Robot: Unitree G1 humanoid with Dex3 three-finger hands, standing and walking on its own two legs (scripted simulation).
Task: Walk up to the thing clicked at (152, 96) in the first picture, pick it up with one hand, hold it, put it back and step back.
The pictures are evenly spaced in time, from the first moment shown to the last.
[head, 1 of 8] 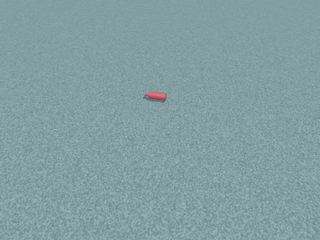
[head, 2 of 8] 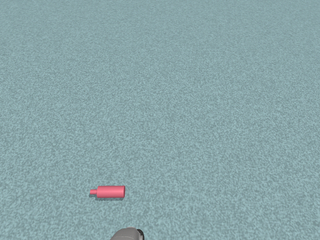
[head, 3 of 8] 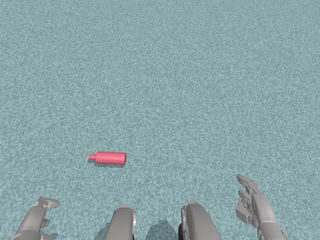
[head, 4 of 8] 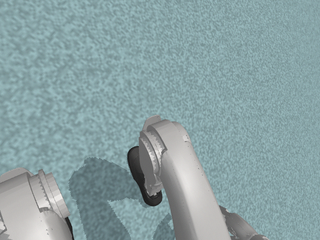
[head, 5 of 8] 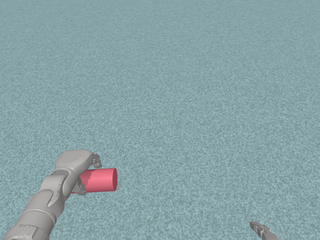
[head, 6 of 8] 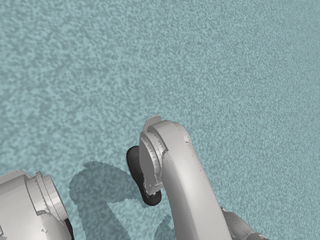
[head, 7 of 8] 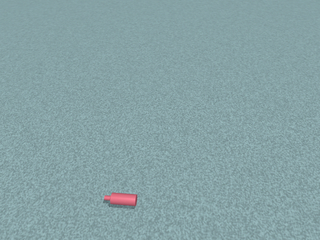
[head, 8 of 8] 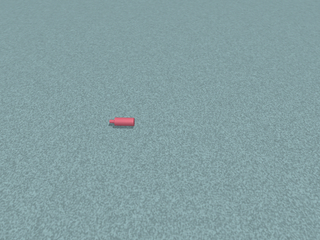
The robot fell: no
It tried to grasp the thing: yes
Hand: left
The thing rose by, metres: 0.66
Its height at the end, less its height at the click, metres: +0.00
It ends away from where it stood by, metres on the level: 0.02
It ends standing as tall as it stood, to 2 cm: yes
